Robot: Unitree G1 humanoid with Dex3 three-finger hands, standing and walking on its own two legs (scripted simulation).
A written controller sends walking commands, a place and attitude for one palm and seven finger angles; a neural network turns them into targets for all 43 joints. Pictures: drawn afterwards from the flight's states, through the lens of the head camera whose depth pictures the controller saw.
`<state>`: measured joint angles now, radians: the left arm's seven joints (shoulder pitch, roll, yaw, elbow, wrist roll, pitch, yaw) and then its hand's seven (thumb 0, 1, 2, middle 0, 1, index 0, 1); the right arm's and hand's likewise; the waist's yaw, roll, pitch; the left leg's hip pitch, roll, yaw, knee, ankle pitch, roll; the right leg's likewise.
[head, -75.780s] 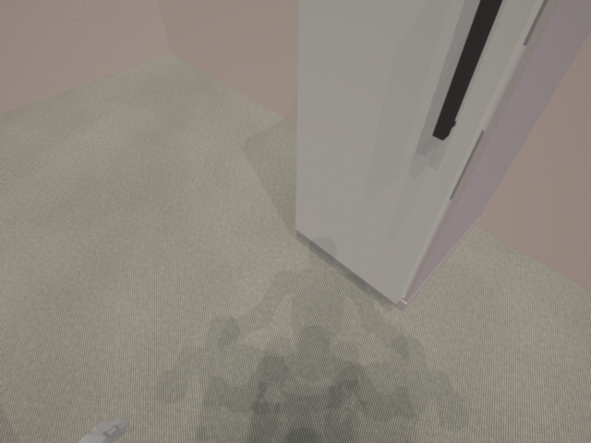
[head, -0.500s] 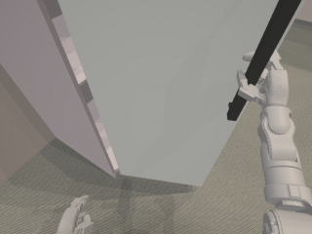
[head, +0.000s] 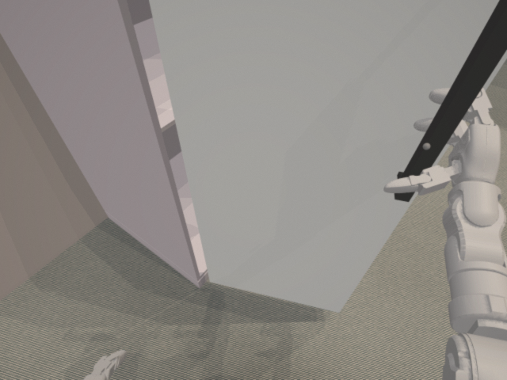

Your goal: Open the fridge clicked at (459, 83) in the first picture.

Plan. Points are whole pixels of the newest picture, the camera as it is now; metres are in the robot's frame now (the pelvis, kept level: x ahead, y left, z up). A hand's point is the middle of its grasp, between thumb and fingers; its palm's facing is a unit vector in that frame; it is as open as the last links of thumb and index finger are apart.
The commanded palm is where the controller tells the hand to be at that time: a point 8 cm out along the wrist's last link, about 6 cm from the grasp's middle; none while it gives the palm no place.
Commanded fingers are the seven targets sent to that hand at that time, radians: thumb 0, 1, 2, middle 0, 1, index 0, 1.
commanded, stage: loosen the grip on the handle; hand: right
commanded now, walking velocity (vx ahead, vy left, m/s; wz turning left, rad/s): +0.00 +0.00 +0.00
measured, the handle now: (463, 78) +0.46 -0.23 +0.27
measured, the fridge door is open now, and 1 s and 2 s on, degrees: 67 66 66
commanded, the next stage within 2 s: slip the hand off the handle in 0.04 s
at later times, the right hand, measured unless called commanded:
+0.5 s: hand (477, 164) +0.38 -0.26 +0.19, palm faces +0.27 +0.95 -0.14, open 14.7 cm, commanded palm +0.36 -0.30 +0.19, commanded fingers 0.00 0.55 -0.20 0.25 1.15 0.25 1.15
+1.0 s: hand (479, 193) +0.34 -0.26 +0.18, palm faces +0.22 +0.97 -0.13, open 14.7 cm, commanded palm +0.30 -0.30 +0.19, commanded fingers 0.00 0.55 -0.20 0.25 1.15 0.25 1.15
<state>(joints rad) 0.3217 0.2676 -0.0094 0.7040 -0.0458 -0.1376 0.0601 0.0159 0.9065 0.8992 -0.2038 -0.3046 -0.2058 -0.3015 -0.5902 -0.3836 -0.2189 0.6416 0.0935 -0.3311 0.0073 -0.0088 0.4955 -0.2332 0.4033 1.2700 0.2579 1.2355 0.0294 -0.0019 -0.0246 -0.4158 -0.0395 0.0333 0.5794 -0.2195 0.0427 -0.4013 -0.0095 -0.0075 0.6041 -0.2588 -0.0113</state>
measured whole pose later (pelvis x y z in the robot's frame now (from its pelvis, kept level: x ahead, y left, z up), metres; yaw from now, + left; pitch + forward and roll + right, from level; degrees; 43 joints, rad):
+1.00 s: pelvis +0.04 -0.02 +0.00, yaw +0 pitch +2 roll +0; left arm 0.28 0.25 -0.03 0.63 -0.04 -0.12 0.07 0.02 0.91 0.90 -0.21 -0.30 -0.21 -0.30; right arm -0.08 -0.32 -0.31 0.06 0.20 -0.14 0.13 -0.01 0.55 -0.20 0.26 1.15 0.25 1.15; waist -0.04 -0.03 -0.07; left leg -0.32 -0.01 0.02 0.59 -0.30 0.02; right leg -0.30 0.02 -0.01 0.60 -0.33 -0.02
